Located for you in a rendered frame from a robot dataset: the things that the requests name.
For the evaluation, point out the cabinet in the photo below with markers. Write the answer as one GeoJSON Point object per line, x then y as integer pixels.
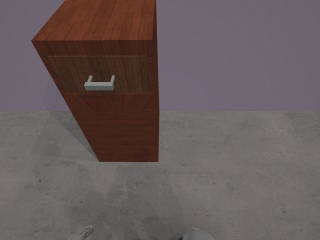
{"type": "Point", "coordinates": [120, 127]}

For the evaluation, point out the handle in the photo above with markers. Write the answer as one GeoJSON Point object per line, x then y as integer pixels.
{"type": "Point", "coordinates": [99, 86]}

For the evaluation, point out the robot left hand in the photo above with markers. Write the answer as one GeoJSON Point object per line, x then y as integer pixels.
{"type": "Point", "coordinates": [82, 233]}

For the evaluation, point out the drawer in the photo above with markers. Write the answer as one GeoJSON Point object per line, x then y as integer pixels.
{"type": "Point", "coordinates": [131, 72]}

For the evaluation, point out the robot right thigh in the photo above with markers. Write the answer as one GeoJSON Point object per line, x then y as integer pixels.
{"type": "Point", "coordinates": [197, 235]}

